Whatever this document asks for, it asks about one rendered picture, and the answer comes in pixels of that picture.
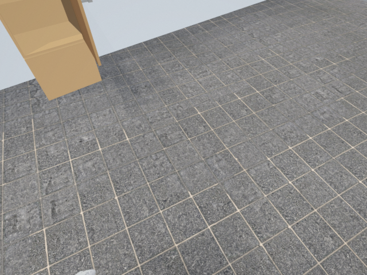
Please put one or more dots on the cupboard door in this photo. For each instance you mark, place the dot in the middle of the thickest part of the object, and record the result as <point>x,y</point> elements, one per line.
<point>84,27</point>

